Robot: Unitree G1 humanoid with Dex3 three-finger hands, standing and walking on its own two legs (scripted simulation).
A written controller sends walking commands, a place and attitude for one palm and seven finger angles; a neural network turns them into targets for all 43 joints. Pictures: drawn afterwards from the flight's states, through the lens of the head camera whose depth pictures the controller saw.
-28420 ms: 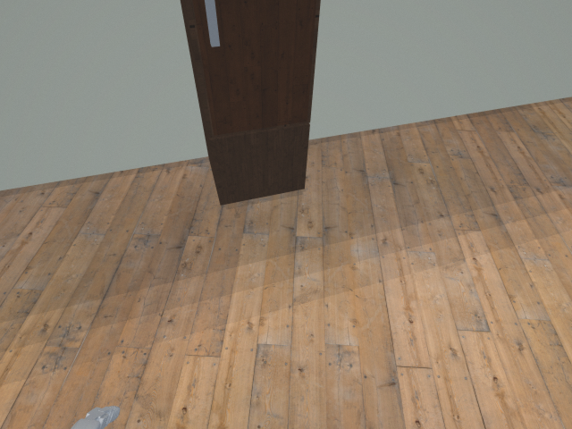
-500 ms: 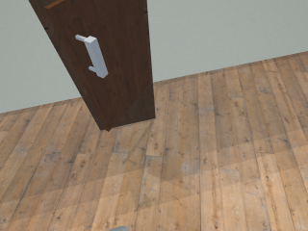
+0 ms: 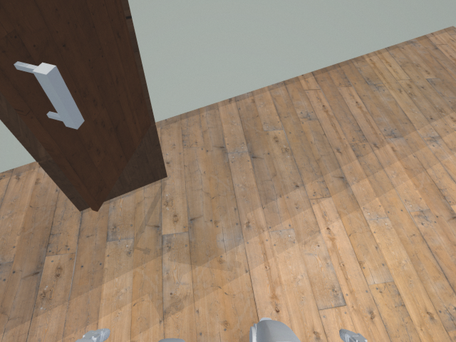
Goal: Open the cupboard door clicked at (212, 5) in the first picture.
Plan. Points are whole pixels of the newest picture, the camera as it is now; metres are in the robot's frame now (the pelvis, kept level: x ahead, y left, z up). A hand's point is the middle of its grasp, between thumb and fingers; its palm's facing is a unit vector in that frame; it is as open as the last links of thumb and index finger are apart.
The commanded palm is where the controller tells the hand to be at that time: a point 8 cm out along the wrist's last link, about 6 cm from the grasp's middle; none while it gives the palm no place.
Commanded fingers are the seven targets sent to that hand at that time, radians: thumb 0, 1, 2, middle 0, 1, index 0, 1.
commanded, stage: walk to a spot facing it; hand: left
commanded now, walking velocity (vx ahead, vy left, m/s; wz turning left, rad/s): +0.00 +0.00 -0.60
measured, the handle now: (50, 96) +0.49 +0.40 +0.09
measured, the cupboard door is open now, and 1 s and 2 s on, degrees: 46 46 46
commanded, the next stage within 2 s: turn to face it in 1.82 s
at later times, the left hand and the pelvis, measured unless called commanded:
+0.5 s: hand (165, 334) +0.14 +0.13 -0.16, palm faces -0.27 -0.94 -0.21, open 7.4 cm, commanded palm none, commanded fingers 0.00 0.90 0.90 -0.20 -0.30 -0.20 -0.30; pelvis +0.03 -0.04 +0.01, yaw -18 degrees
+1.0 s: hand (268, 215) +0.42 -0.07 -0.16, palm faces -0.66 -0.73 -0.19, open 7.4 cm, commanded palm none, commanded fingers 0.00 0.90 0.90 -0.20 -0.30 -0.20 -0.30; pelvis +0.18 -0.12 -0.01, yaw -37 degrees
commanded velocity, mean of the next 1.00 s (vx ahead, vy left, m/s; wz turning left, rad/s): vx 0.25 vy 0.00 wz -0.57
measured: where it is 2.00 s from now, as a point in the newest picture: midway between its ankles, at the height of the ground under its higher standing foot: (332, 267)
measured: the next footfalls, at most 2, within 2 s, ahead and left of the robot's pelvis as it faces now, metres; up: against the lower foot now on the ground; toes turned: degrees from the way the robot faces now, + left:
right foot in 0.16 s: +0.04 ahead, -0.14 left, +0.00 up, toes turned -11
left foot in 0.60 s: +0.15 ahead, +0.06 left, +0.00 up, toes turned -20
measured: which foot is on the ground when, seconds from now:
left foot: down 0.00-0.16, up 0.18-0.58, down 0.60-1.00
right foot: up 0.00-0.14, down 0.16-0.58, up 0.60-1.00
